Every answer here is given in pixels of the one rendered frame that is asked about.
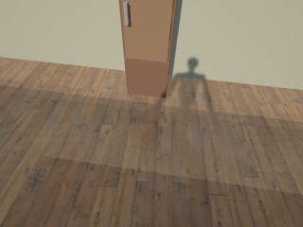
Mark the cupboard door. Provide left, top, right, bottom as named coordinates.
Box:
left=121, top=0, right=173, bottom=62

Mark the handle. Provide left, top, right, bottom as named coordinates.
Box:
left=123, top=1, right=130, bottom=26

